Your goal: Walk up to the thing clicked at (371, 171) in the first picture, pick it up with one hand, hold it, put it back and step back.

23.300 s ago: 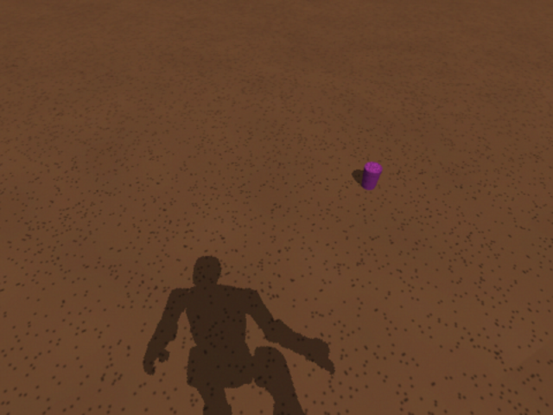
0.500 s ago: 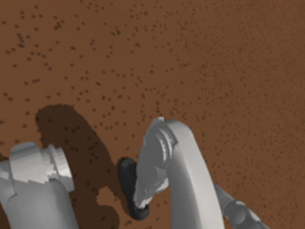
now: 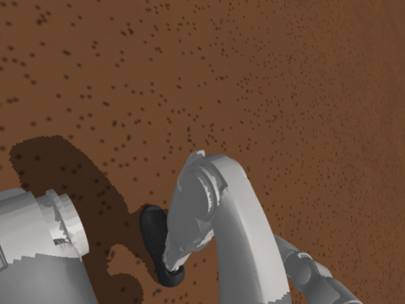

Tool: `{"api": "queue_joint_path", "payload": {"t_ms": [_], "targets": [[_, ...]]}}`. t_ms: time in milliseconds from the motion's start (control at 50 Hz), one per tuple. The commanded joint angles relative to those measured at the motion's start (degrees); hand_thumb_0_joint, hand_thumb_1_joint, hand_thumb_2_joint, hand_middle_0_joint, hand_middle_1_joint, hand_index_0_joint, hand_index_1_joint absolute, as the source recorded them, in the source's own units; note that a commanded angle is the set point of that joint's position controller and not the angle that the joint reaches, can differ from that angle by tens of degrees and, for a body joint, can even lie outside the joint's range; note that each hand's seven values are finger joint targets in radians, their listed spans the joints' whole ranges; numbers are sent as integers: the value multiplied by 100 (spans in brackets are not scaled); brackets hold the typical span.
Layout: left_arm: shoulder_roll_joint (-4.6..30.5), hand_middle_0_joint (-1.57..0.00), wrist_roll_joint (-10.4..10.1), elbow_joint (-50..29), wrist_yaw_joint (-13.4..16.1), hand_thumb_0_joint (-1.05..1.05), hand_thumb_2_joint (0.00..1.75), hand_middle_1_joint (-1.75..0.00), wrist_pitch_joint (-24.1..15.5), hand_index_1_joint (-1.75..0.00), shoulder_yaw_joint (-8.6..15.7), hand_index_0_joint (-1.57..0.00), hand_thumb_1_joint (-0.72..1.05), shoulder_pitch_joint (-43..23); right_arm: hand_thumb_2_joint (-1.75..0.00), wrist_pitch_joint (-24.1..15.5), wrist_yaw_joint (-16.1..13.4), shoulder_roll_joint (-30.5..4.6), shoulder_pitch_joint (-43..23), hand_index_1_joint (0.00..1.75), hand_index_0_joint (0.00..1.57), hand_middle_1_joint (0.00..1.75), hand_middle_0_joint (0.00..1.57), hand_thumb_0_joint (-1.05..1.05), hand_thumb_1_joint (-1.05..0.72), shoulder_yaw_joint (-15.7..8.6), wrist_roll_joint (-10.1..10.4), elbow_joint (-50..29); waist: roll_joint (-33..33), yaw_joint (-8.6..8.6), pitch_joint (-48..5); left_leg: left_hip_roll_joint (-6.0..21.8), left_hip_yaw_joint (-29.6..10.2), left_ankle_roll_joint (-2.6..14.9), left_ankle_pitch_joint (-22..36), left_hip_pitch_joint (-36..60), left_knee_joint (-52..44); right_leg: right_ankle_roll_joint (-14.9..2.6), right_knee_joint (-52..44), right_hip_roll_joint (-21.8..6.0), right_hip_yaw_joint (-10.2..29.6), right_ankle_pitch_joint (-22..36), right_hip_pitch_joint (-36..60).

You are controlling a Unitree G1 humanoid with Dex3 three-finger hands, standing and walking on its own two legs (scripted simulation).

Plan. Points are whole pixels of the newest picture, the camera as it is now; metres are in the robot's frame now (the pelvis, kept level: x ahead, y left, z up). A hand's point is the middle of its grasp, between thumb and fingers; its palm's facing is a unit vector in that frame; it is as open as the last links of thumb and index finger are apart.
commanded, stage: lower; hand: left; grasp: from the side
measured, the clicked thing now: out of the picture +0.44 +0.30 -0.22
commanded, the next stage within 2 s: loosen in 0.12 s
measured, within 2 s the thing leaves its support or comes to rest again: rests again in 0.78 s
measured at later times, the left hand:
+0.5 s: hand out of the picture +0.44 +0.31 -0.19, palm faces +0.43 -0.90 +0.01, open 11.7 cm
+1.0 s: hand out of the picture +0.44 +0.32 -0.17, palm faces +0.44 -0.90 +0.02, open 17.1 cm
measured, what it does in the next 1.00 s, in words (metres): stands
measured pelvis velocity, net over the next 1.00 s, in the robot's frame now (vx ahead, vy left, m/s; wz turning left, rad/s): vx -0.01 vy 0.00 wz -0.02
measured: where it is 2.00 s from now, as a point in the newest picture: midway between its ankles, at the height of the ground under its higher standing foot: (119, 288)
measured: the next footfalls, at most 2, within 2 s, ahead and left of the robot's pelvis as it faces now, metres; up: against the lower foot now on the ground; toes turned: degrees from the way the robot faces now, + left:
none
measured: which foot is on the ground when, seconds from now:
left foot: down 0.00-1.00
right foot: down 0.00-1.00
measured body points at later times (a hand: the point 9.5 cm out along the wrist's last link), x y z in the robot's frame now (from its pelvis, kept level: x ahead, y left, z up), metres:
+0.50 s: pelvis +0.00 +0.00 +0.00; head +0.24 +0.20 +0.32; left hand +0.41 +0.35 -0.18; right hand +0.16 -0.24 -0.03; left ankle +0.08 +0.12 -0.26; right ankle +0.14 -0.11 -0.26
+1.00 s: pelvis -0.01 +0.00 +0.00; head +0.23 +0.20 +0.32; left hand +0.41 +0.36 -0.17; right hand +0.16 -0.24 -0.03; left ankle +0.08 +0.12 -0.26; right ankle +0.14 -0.11 -0.26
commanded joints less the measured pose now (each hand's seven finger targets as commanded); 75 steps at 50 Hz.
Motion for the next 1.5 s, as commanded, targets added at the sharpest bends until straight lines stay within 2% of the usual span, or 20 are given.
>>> {"api": "queue_joint_path", "payload": {"t_ms": [0, 220, 360, 480, 640, 840, 900, 980, 1060, 1100, 1180, 1220, 1260, 1280, 1320, 1380, 1400, 1420, 1460, 1480], "targets": [[1211, -119, -94, -1013, 50, 0, 122, -134, -663, -134, 5, -120, 12, -1671, -91, 70, -123, -2141, 319, 30, 20, 30, 20, 0, -91, -596, -33, -2, 3842, -836, -3445, 360, 231, -328, 906, 2686, -1993, -260, -850, 277, -341, 1083, 1434], [1242, -126, -161, -979, 154, 0, 116, -132, -765, -132, -8, -127, 11, -1563, -90, 77, -141, -2174, 227, 30, 20, 30, 20, 0, -92, -485, -84, -53, 3678, -896, -3379, 384, 182, -299, 1126, 2710, -1861, -222, -900, 339, -390, 1313, 1616], [1267, -88, -186, -1018, 156, 0, 61, -83, -821, -81, -25, -91, -16, -1648, -90, 71, -149, -2174, 186, 30, 20, 30, 20, 0, -92, -454, -99, -55, 3762, -914, -3273, 394, 167, -303, 1005, 2689, -1918, -229, -924, 355, -413, 1223, 1597], [1273, -52, -134, -830, 130, 0, 31, -44, -753, -44, -104, -53, -43, -1554, -90, 85, -153, -2168, 165, 30, 20, 30, 20, 0, -92, -449, -88, -72, 3664, -906, -3169, 400, 167, -279, 761, 2553, -1929, -245, -945, 372, -426, 1046, 1500], [977, -38, -202, -460, 49, 0, 20, -28, -555, -28, -180, -38, -56, -1221, -90, 126, -157, -2145, 157, 30, 20, 30, 20, 0, -92, -452, -33, -206, 3262, -851, -3032, 380, 135, -240, 752, 2367, -1966, -238, -1028, 401, -458, 1047, 1514], [1139, -6, -304, -616, 24, 0, 8, -4, -728, -4, -31, -7, -56, -1417, -90, 103, -156, -2145, 140, 30, 20, 30, 20, 0, -89, -409, -27, -250, 3290, -888, -3043, 393, 118, -224, 570, 2366, -1969, -226, -1046, 410, -472, 945, 1544], [1596, -6, -340, -945, -66, 0, 6, -3, -787, -2, 153, -6, -58, -1482, -90, 117, -189, -2165, 190, 30, 20, 30, 20, 0, -90, -406, -8, -224, 3484, -744, -3315, 405, 216, -211, 696, 2411, -1906, -243, -1042, 423, -388, 1008, 1704], [2213, -5, -276, -1626, -188, 0, 6, -2, -654, -2, 629, -6, -59, -1445, -90, 188, -248, -2195, 303, 30, 20, 30, 20, 0, -91, -504, 9, -179, 4123, -473, -3608, 453, 245, -310, 1034, 2865, -2095, -293, -924, 372, -331, 1136, 1681], [2355, -6, -270, -2478, -490, 0, 5, -2, -234, -3, 906, -6, -61, -1134, -90, 301, -297, -2163, 476, 30, 20, 30, 20, 0, -91, -802, 137, -228, 4710, -155, -4223, 445, 359, -394, 1357, 3376, -2347, -350, -877, 321, -223, 1222, 1601], [1680, -7, -321, -2507, -740, 0, 4, -2, 153, -2, 592, -7, -61, -800, -90, 314, -324, -2160, 561, 30, 20, 30, 20, 0, -91, -1033, 255, -297, 4691, -161, -4228, 425, 403, -393, 1323, 3321, -2493, -370, -881, 294, -219, 1205, 1417], [67, -6, -570, -1857, -1329, 0, 5, -5, 1036, -4, -520, -7, -61, 253, -90, 260, -325, -1925, 826, 30, 20, 30, 20, 0, -90, -1310, 633, -123, 3572, -212, -3642, 324, 518, -241, 711, 2353, -2520, -358, -1088, 284, -195, 792, 980], [-33, -4, -795, -2011, -1484, 0, 4, -5, 1261, -4, -517, -6, -61, 151, -90, 182, -338, -1912, 785, 30, 20, 30, 20, 0, -89, -1409, 818, -257, 2916, -178, -3444, 268, 550, -97, 210, 1765, -2456, -323, -1259, 270, -173, 510, 958], [171, -4, -980, -2752, -1482, 0, 6, 0, 1274, 0, -270, -4, -53, -320, -89, 121, -326, -1857, 840, 30, 20, 30, 20, 0, -84, -1499, 930, -282, 2876, -5, -3706, 224, 566, -55, 59, 1759, -2451, -321, -1271, 251, -99, 417, 994], [1416, -8, 144, -2670, -1163, 0, 7, -7, 1631, -7, 39, -7, -57, -139, -92, 212, -343, -1589, 1118, 30, 20, 30, 20, 0, -92, -1811, 1111, -40, 3414, 481, -4354, 238, 752, -93, 255, 2470, -2769, -374, -1360, 195, 70, 384, 855], [731, -8, 72, -3219, -1105, 0, 8, -9, 1936, -9, -324, -8, -58, -679, -92, 277, -342, -1501, 1217, 30, 20, 30, 20, 0, -96, -1942, 1265, -133, 3697, 277, -4643, 299, 693, -117, 177, 2755, -3042, -411, -1359, 190, 129, 341, 698], [1495, -10, 312, -3879, -832, 0, 9, -7, 2411, -8, 158, -9, -60, -633, -93, 334, -425, -1521, 1335, 30, 20, 30, 20, 0, -99, -2265, 1453, -271, 4296, 630, -5333, 289, 845, -142, 102, 3169, -3400, -447, -1390, 138, 339, 247, 813], [1875, -11, 407, -4431, -744, 0, 7, -5, 2536, -6, 343, -9, -61, -1129, -94, 377, -449, -1409, 1524, 30, 20, 30, 20, 0, -100, -2258, 1488, -155, 4509, 684, -5380, 282, 885, -161, 292, 3245, -3430, -462, -1378, 135, 403, 357, 790], [1961, -11, 504, -4506, -663, 0, 8, -6, 2677, -7, 365, -10, -61, -1019, -94, 414, -467, -1362, 1562, 30, 20, 30, 20, 0, -102, -2333, 1520, -140, 4610, 723, -5383, 261, 978, -142, 230, 3225, -3500, -490, -1412, 130, 475, 279, 738], [1233, -6, 580, -4219, -593, 0, 9, -7, 3030, -7, -40, -6, -49, -459, -90, 449, -491, -1219, 1604, 30, 20, 30, 20, 0, -90, -2410, 1609, -194, 4356, 662, -5061, 244, 980, -139, 60, 3072, -3719, -524, -1475, 104, 514, 145, 543], [1202, -6, 603, -4138, -534, 0, 9, -6, 3189, -6, 65, -6, -50, -233, -90, 453, -512, -1208, 1627, 30, 20, 30, 20, 0, -90, -2492, 1646, -186, 4252, 788, -5059, 226, 1022, -141, 93, 3119, -3739, -523, -1571, 88, 551, 150, 529]]}}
